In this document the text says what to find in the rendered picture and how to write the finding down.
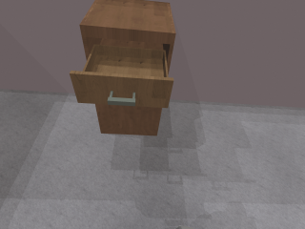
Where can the cabinet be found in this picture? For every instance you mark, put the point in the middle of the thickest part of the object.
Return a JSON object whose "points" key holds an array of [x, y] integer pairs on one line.
{"points": [[139, 24]]}

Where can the handle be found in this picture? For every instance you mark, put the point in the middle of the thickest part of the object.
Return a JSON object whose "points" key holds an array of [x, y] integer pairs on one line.
{"points": [[121, 101]]}

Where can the drawer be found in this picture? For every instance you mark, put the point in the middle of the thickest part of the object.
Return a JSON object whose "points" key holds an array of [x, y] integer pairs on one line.
{"points": [[124, 70]]}

